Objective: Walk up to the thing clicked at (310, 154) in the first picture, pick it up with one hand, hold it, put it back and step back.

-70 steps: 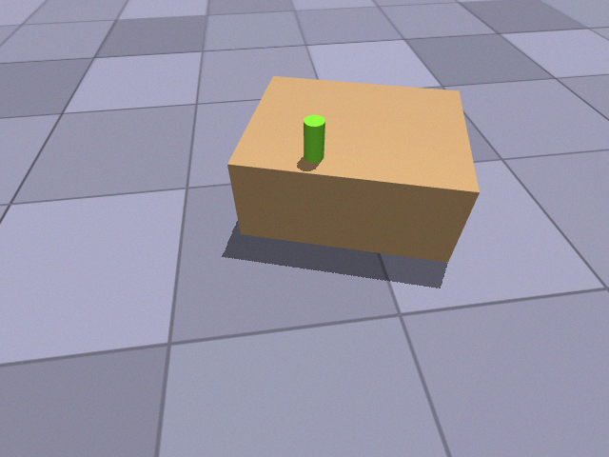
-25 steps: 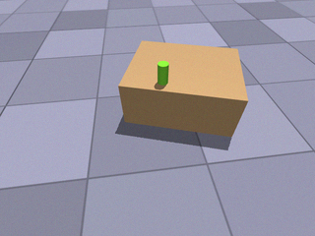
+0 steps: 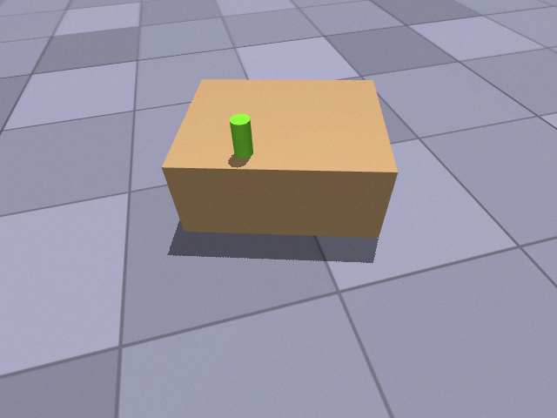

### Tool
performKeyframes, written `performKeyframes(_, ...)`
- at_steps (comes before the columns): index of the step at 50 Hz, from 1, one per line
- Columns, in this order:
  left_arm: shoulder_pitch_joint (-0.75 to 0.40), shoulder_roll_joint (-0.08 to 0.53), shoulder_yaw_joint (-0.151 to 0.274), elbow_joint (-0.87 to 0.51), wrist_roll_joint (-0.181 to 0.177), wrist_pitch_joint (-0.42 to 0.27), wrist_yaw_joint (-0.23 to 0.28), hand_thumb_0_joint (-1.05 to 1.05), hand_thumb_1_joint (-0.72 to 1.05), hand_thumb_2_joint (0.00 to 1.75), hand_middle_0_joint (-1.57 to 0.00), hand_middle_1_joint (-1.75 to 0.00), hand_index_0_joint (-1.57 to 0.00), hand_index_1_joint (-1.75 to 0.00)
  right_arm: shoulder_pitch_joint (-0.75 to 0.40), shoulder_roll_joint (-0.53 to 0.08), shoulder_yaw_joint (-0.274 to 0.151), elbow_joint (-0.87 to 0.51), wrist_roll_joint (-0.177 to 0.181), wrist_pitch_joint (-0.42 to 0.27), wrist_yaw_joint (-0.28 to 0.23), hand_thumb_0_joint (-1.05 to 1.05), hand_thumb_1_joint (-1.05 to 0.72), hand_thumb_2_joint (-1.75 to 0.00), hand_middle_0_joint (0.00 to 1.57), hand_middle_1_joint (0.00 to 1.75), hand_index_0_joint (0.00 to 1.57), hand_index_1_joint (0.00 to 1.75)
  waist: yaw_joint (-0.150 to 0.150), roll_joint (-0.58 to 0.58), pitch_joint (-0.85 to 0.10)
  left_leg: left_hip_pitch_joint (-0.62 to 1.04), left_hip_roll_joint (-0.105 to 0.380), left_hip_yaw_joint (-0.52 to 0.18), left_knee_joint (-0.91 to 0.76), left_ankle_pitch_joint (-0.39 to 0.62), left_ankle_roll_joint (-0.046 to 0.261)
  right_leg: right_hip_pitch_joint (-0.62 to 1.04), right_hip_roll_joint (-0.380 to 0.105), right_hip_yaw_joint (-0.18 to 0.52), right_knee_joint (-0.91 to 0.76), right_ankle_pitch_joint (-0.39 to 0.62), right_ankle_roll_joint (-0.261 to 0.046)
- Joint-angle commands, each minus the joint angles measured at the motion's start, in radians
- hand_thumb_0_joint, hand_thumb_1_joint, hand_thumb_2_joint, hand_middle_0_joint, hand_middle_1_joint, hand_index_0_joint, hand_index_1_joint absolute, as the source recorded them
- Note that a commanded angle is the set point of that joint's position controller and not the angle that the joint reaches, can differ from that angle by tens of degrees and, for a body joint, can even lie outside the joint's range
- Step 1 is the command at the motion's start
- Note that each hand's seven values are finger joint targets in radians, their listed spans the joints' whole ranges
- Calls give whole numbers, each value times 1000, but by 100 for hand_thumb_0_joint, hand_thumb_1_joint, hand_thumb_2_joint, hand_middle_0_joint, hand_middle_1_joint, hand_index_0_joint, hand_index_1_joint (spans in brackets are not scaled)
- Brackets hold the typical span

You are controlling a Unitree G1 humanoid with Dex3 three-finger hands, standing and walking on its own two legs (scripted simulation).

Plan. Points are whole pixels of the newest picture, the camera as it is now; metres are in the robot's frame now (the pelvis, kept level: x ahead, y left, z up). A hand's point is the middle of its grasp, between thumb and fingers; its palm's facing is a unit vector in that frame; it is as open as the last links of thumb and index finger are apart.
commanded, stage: walk up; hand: left
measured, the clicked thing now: (241, 136) +1.18 +0.12 -0.30
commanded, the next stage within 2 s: none
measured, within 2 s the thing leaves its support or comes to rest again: neither
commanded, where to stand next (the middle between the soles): +0.76 -0.05 m, yaw -4 degrees
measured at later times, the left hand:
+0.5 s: hand (137, 395) +0.23 +0.25 -0.16, palm faces -0.08 -0.94 -0.33, open 7.4 cm
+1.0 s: hand (182, 262) +0.47 +0.20 -0.12, palm faces -0.08 -0.91 -0.41, open 7.4 cm
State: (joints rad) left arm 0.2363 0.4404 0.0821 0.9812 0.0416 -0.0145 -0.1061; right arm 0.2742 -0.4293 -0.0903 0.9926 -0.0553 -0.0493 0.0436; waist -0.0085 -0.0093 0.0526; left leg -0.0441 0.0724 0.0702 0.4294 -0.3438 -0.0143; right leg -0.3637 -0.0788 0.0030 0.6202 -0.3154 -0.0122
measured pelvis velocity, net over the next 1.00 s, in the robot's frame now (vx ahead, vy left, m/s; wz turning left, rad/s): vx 0.40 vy -0.07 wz -0.07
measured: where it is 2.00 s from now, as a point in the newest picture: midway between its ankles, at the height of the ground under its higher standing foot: (296, 305)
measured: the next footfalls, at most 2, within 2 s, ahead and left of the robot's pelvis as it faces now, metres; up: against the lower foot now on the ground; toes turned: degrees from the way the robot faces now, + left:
right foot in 0.02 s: +0.13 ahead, -0.14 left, +0.00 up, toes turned -3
left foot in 0.42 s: +0.32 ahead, +0.10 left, +0.00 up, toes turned +2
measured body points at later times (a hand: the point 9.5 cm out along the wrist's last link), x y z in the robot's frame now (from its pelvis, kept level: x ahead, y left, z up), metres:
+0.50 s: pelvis +0.20 -0.02 -0.01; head +0.21 +0.00 +0.44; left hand +0.24 +0.30 -0.14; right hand +0.27 -0.34 -0.10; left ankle +0.28 +0.10 -0.73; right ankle +0.10 -0.14 -0.70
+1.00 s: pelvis +0.40 -0.07 +0.00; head +0.41 -0.10 +0.45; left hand +0.48 +0.25 -0.09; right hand +0.45 -0.39 -0.13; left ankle +0.42 +0.07 -0.68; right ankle +0.41 -0.19 -0.73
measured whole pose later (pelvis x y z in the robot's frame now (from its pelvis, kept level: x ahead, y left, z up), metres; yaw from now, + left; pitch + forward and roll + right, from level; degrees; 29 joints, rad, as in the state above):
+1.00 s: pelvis +0.40 -0.07 +0.00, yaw -4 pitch -3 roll +0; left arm 0.32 0.39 0.04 0.84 0.01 -0.10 -0.05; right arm 0.29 -0.43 -0.06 0.86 -0.01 -0.04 0.05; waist 0.03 0.07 0.08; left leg -0.45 0.06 0.00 1.02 -0.39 0.02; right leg -0.25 -0.04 -0.06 0.58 -0.28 -0.02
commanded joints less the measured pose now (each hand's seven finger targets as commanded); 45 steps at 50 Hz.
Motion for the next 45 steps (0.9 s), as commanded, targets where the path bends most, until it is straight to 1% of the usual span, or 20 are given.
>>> performKeyframes(1, 250, 240, 92, -6, 3, -49, 42, 0, 90, 90, -20, -30, -20, -30, -99, -146, -23, -146, 7, -13, -9, 0, -90, -90, 20, 30, 20, 30, 161, -205, -96, -489, 11, 36, 414, -202, 108, 565, 51, 13, -149, -47, -14)
performKeyframes(2, 307, 350, 113, -37, 1, -57, 58, 0, 90, 90, -20, -30, -20, -30, -106, -87, 0, -187, 27, -12, -6, 0, -90, -90, 20, 30, 20, 30, 183, -432, -78, -665, -123, 6, 672, -291, 54, 500, -219, 579, -436, -440, -110)
performKeyframes(3, 177, 367, 97, -86, -9, -58, 53, 0, 90, 90, -20, -30, -20, -30, -135, -189, -30, -181, 18, -1, -14, 0, -90, -90, 20, 30, 20, 30, 125, -244, 14, -608, -44, -117, 733, -223, 41, 277, -332, 773, -525, -617, -218)
performKeyframes(5, 33, 307, 81, -129, -33, -59, 59, 0, 90, 90, -20, -30, -20, -30, -81, -235, -41, -131, 36, 0, -3, 0, -90, -90, 20, 30, 20, 30, 42, -77, 90, -592, 34, -144, 737, -61, 51, 190, -253, 568, -495, -522, -204)
performKeyframes(9, 48, 235, 58, -144, -34, -74, 61, 0, 90, 90, -20, -30, -20, -30, 35, -192, -35, -103, 29, 0, 16, 0, -90, -90, 20, 30, 20, 30, 20, -108, 55, -465, 51, -96, 548, 44, 28, 140, -142, 299, -441, -228, -190)
performKeyframes(17, 84, 252, 55, -195, -29, -83, 61, 0, 90, 90, -20, -30, -20, -30, -98, -170, -44, -196, 20, -23, 30, 0, -90, -90, 20, 30, 20, 30, 56, -65, 58, -369, 30, -45, 212, 129, 14, 126, -135, 204, -379, -120, -192)
performKeyframes(20, 70, 240, 43, -204, -31, -78, 64, 0, 90, 90, -20, -30, -20, -30, -7, -161, -48, -186, 22, -44, 19, 0, -90, -90, 20, 30, 20, 30, -16, -25, 4, -143, -27, 7, 77, 162, 41, 89, -108, 127, -169, 201, -157)
performKeyframes(21, 103, 201, 27, -207, -31, -77, 65, 0, 90, 90, -20, -30, -20, -30, 97, -199, -63, -156, 21, -53, 7, 0, -90, -90, 20, 30, 20, 30, -56, 80, -73, 35, -51, -2, 34, 125, 73, 51, -37, 62, 58, 335, -123)
performKeyframes(22, 150, 131, 10, -219, -46, -75, 70, 0, 90, 90, -20, -30, -20, -30, 204, -275, -89, -150, 4, -61, -5, 0, -90, -90, 20, 30, 20, 30, -97, 281, -160, 207, 152, -308, -80, -72, 156, -120, 64, -15, 381, 248, -66)
performKeyframes(23, 145, 141, 17, -214, -52, -74, 79, 0, 90, 90, -20, -30, -20, -30, 225, -338, -102, -172, 15, -62, -7, 0, -90, -90, 20, 30, 20, 30, -98, 303, -126, 237, 362, -710, -192, -152, 256, -328, 183, 15, 510, -207, -39)
performKeyframes(24, 86, 221, 26, -204, -37, -73, 90, 0, 90, 90, -20, -30, -20, -30, 188, -321, -101, -178, 42, -57, -6, 0, -90, -90, 20, 30, 20, 30, -84, 139, -71, 129, 381, -695, -174, -128, 302, -326, 103, 125, 593, -224, -43)
performKeyframes(25, 101, 216, 18, -195, -43, -71, 87, 0, 90, 90, -20, -30, -20, -30, 121, -283, -81, -201, 50, -54, -9, 0, -90, -90, 20, 30, 20, 30, -41, 85, -19, 37, 325, -513, -165, -81, 271, -302, 69, 144, 588, -145, -43)
performKeyframes(28, 145, 193, 21, -155, -46, -68, 66, 0, 90, 90, -20, -30, -20, -30, 40, -233, -51, -226, 53, -57, -12, 0, -90, -90, 20, 30, 20, 30, 4, 152, 51, -147, 228, -257, -188, 57, 228, -197, 6, 88, 431, -45, -18)
performKeyframes(32, 71, 163, 19, -186, -32, -62, 36, 0, 90, 90, -20, -30, -20, -30, 37, -256, -52, -251, 40, -57, -6, 0, -90, -90, 20, 30, 20, 30, -13, 184, 42, -167, 222, -174, -184, 90, 264, -136, -23, 3, 185, -8, 9)
performKeyframes(35, 45, 157, 31, -185, -29, -69, 30, 0, 90, 90, -20, -30, -20, -30, 26, -258, -50, -258, 45, -55, -1, 0, -90, -90, 20, 30, 20, 30, -1, 183, 6, -209, 186, -127, -128, 65, 222, -7, 5, -28, 43, 103, -7)
performKeyframes(39, 175, 198, 60, -130, -23, -78, 44, 0, 90, 90, -20, -30, -20, -30, 3, -208, -27, -273, 46, -35, 0, 0, -90, -90, 20, 30, 20, 30, 88, 15, -53, -387, 115, -60, 161, 6, 159, 332, 67, -78, -32, 109, -20)
performKeyframes(40, 253, 249, 81, -121, -20, -87, 57, 0, 90, 90, -20, -30, -20, -30, 40, -158, -9, -274, 46, -34, 0, 0, -90, -90, 20, 30, 20, 30, 134, -179, -87, -481, 39, 10, 445, 14, 123, 443, 1, 58, -154, -77, -55)
performKeyframes(41, 295, 343, 97, -147, -21, -101, 71, 0, 90, 90, -20, -30, -20, -30, 66, -102, 13, -298, 52, -33, 1, 0, -90, -90, 20, 30, 20, 30, 126, -344, -102, -649, -84, 15, 720, -185, 63, 477, -299, 577, -347, -196, -169)
performKeyframes(42, 253, 359, 85, -161, -34, -100, 71, 0, 90, 90, -20, -30, -20, -30, 9, -209, -18, -281, 43, -24, -14, 0, -90, -90, 20, 30, 20, 30, 126, -208, -68, -671, -52, -93, 791, -222, 53, 394, -385, 748, -371, -167, -288)
performKeyframes(45, 123, 272, 62, -190, -50, -98, 86, 0, 90, 90, -20, -30, -20, -30, 56, -205, -19, -216, 63, -22, -13, 0, -90, -90, 20, 30, 20, 30, 52, -101, 8, -623, 20, -149, 729, -75, 53, 278, -258, 392, -312, 82, -240)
